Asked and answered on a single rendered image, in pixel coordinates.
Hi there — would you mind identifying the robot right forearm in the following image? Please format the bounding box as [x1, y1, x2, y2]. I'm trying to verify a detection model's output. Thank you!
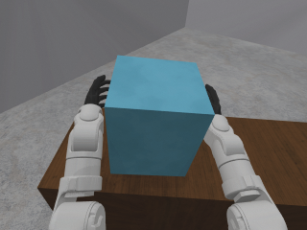
[203, 114, 288, 230]

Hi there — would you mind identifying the pedestal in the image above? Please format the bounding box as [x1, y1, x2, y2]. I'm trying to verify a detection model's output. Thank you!
[37, 107, 307, 230]

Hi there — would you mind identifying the robot left forearm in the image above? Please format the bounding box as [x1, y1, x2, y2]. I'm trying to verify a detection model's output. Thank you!
[48, 103, 104, 230]

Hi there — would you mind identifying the robot left hand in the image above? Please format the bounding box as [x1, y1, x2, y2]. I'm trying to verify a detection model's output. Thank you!
[84, 75, 111, 108]

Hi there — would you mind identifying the right robot upper arm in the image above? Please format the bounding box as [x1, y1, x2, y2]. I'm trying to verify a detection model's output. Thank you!
[226, 200, 287, 230]

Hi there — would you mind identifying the carton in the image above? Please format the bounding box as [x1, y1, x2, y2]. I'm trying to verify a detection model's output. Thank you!
[105, 55, 215, 177]

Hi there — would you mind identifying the left robot upper arm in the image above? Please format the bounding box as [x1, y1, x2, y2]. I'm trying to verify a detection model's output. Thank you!
[49, 201, 106, 230]

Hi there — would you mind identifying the robot right hand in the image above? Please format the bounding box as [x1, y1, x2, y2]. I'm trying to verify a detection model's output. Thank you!
[205, 84, 222, 115]

